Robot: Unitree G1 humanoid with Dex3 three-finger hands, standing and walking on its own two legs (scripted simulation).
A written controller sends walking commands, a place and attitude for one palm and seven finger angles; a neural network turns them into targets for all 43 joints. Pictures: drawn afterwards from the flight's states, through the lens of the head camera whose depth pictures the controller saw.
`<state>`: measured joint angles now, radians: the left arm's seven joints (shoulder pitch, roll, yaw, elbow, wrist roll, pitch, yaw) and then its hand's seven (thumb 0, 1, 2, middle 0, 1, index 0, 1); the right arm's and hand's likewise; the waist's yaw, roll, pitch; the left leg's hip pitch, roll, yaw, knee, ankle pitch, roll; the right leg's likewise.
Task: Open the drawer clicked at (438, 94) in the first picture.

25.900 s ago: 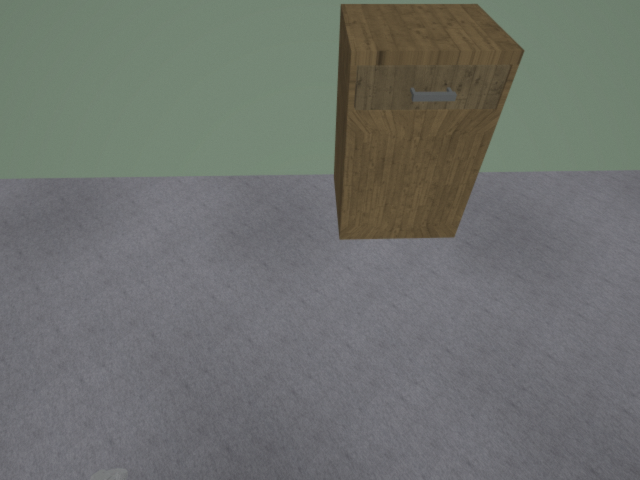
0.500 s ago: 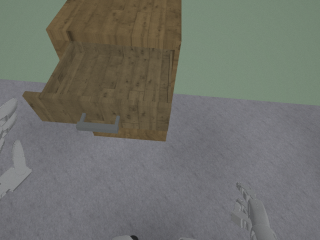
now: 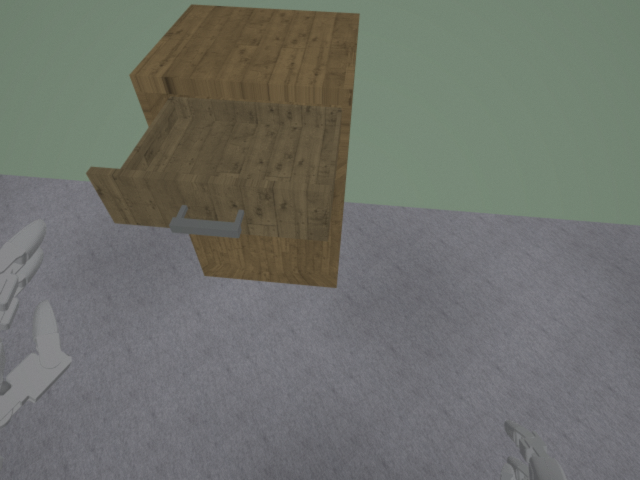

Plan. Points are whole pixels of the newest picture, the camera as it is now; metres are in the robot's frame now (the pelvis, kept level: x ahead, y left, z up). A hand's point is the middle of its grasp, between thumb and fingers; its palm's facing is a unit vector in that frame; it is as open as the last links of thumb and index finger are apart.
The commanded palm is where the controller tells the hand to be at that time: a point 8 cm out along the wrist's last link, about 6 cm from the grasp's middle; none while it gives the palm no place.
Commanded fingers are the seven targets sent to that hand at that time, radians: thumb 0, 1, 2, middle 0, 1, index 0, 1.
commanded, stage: stop stepping back and stand still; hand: left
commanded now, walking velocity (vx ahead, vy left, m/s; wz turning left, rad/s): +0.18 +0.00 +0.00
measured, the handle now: (208, 220) +0.58 +0.23 -0.08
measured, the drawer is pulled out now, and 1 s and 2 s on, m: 0.29 0.29 0.29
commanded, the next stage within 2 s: let the arm hang, fingers relaxed in 0.34 s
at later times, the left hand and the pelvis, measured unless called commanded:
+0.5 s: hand (62, 382) +0.19 +0.25 +0.11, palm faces +0.33 -0.81 -0.49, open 7.4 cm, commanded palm none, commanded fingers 0.00 0.90 0.90 -0.20 -0.30 -0.20 -0.30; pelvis +0.00 +0.00 -0.01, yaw +4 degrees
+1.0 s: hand out of the picture -0.07 +0.20 -0.16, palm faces +0.10 -0.97 -0.23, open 7.2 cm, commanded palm none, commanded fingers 0.00 0.90 0.90 -0.20 -0.30 -0.20 -0.30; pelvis -0.02 +0.01 +0.01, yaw +3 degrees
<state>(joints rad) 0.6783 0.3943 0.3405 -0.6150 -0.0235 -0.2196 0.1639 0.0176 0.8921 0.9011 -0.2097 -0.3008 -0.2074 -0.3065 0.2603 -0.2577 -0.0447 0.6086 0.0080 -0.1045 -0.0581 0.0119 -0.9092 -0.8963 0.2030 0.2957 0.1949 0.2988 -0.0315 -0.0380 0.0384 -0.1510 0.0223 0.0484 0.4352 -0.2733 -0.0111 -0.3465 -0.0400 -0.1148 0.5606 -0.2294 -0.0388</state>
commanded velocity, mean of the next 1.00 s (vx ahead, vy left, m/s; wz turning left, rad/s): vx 0.02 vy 0.00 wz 0.00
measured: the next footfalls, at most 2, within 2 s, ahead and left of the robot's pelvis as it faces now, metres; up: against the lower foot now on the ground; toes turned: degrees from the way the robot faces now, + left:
none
